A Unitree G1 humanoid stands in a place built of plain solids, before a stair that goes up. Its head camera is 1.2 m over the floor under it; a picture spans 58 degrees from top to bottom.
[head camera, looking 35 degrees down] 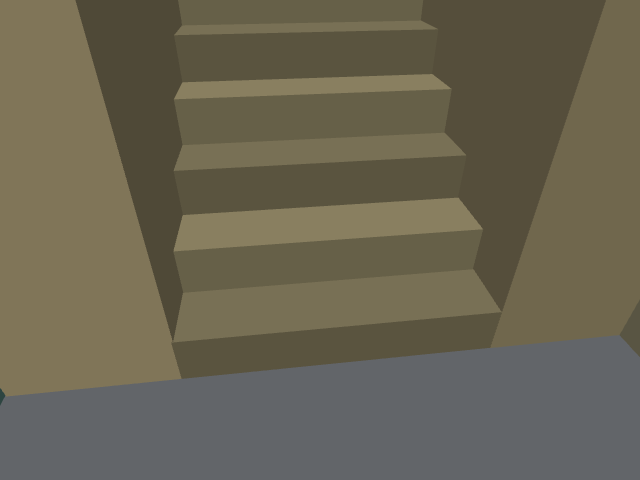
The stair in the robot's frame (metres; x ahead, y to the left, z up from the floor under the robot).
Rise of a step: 0.18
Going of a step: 0.23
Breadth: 1.08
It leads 7 degrees to the left of straight ahead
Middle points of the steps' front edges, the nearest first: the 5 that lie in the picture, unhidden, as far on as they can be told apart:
0.98 -0.08 0.18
1.21 -0.05 0.36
1.44 -0.02 0.53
1.67 0.01 0.71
1.90 0.04 0.89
